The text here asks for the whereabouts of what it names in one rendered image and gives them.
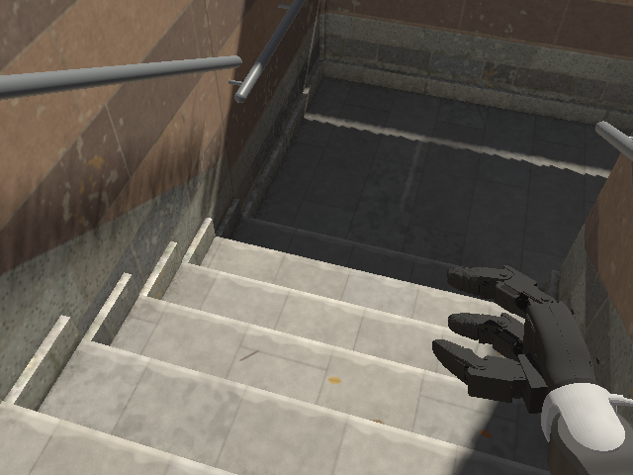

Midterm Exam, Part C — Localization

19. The robot right hand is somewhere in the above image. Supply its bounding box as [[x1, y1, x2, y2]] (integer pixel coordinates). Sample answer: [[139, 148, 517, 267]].
[[432, 265, 599, 414]]

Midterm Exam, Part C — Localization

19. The right robot forearm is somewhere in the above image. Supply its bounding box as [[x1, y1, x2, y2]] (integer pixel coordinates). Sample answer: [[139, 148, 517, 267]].
[[541, 383, 633, 475]]

